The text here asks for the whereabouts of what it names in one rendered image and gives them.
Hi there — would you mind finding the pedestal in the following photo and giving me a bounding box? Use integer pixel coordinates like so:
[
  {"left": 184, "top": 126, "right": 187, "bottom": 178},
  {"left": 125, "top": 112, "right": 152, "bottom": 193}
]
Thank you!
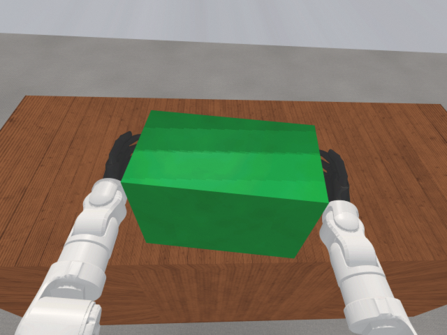
[{"left": 0, "top": 96, "right": 447, "bottom": 325}]

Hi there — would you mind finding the robot right forearm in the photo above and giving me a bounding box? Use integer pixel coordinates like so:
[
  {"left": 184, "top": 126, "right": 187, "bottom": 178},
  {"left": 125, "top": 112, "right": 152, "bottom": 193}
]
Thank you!
[{"left": 319, "top": 200, "right": 417, "bottom": 335}]

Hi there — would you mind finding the left robot upper arm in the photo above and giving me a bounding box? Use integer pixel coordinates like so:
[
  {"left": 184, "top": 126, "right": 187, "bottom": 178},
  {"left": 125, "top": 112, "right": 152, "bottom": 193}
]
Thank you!
[{"left": 20, "top": 297, "right": 102, "bottom": 335}]

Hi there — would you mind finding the robot left hand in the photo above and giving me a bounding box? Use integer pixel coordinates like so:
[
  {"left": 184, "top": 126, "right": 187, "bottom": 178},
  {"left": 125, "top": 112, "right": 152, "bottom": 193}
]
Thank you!
[{"left": 103, "top": 131, "right": 141, "bottom": 181}]

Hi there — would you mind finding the robot left forearm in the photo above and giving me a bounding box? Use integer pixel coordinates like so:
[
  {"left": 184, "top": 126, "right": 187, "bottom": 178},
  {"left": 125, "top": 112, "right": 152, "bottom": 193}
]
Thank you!
[{"left": 15, "top": 178, "right": 127, "bottom": 335}]

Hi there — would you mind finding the carton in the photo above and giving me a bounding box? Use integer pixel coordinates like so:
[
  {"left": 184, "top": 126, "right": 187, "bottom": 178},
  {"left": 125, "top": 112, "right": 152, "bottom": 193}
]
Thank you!
[{"left": 121, "top": 110, "right": 329, "bottom": 258}]

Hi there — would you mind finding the robot right hand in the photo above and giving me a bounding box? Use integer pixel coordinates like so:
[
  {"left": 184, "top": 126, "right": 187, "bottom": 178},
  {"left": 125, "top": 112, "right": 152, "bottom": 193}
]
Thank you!
[{"left": 319, "top": 149, "right": 350, "bottom": 202}]

